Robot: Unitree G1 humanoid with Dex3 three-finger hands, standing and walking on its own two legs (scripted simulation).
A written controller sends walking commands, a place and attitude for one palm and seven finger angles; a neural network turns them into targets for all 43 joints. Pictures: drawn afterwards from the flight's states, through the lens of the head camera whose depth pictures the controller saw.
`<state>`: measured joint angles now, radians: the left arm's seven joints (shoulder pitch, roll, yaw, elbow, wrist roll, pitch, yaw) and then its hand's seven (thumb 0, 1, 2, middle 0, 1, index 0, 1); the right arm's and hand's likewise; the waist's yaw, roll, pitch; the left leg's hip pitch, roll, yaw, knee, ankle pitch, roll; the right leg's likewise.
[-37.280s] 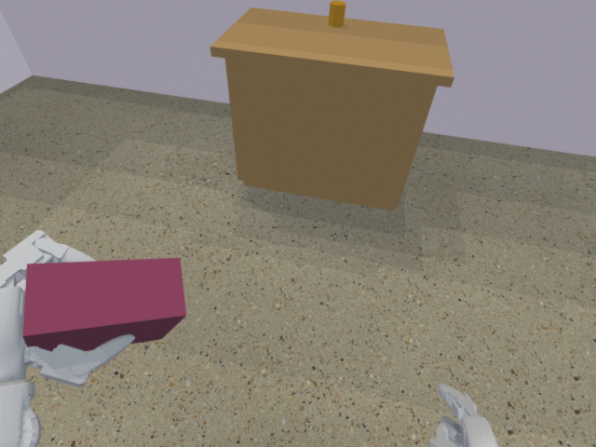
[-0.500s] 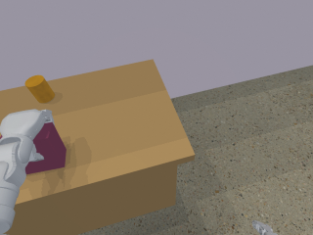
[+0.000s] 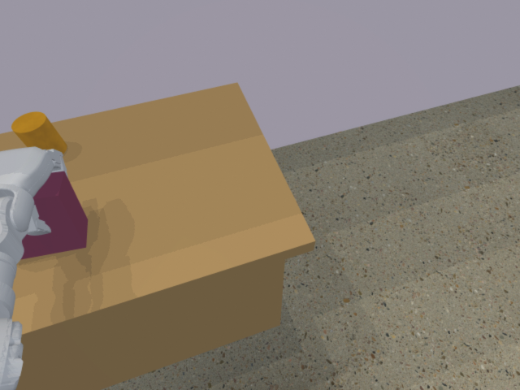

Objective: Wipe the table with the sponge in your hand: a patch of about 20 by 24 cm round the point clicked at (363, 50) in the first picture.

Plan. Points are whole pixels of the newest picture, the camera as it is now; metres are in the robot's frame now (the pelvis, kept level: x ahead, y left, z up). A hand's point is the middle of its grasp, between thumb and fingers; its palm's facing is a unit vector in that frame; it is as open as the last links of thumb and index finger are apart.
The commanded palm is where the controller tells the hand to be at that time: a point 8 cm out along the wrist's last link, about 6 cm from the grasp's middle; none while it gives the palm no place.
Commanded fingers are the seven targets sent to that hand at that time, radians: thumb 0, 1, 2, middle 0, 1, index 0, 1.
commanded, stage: wipe forward along the first lane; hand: left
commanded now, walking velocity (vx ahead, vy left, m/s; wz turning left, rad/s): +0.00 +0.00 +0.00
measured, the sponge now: (42, 225) +0.35 +0.39 +0.03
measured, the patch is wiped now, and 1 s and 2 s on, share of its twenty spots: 0.20 0.30 0.40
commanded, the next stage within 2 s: slide across to the middle lane in 0.48 s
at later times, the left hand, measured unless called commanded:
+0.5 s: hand (36, 174) +0.42 +0.40 +0.08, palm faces -0.15 +0.04 -0.99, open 10.0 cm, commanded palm +0.41 +0.39 +0.10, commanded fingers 0.00 0.10 1.30 -1.20 -1.60 -1.20 -1.60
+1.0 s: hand (54, 161) +0.44 +0.38 +0.09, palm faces -0.11 +0.03 -0.99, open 10.0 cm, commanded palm +0.44 +0.35 +0.12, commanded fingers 0.00 0.10 1.30 -1.20 -1.60 -1.20 -1.60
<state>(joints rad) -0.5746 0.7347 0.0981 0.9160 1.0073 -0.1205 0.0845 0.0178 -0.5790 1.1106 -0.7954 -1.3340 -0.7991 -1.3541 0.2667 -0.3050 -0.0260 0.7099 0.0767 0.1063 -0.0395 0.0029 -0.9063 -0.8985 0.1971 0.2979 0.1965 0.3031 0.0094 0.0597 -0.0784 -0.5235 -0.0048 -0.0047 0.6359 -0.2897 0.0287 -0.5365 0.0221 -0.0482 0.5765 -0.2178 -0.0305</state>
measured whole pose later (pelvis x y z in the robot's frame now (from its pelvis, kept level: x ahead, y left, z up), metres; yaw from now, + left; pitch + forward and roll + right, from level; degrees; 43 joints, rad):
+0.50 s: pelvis +0.02 +0.02 +0.00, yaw +0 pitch +14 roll -2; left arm -0.70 0.78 0.09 1.04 1.04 -0.14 0.09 0.02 -0.59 1.12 -0.80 -1.33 -0.80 -1.36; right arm 0.30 -0.30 -0.03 0.71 0.07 0.14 -0.03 0.00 -0.91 -0.90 0.20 0.30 0.20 0.30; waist -0.01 0.05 -0.11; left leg -0.58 -0.01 0.00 0.67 -0.33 0.05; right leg -0.58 0.02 -0.04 0.58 -0.24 -0.01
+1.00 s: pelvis +0.05 +0.03 +0.01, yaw +0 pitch +12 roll -2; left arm -0.68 0.69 -0.02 0.92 0.99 -0.06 0.11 0.01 -0.56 1.12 -0.76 -1.38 -0.76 -1.40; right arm 0.29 -0.28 -0.04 0.75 0.07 0.15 -0.03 0.00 -0.91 -0.90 0.20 0.30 0.20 0.30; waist 0.02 0.05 -0.10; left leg -0.47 -0.03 -0.01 0.59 -0.33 0.05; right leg -0.47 0.01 -0.05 0.51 -0.25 0.00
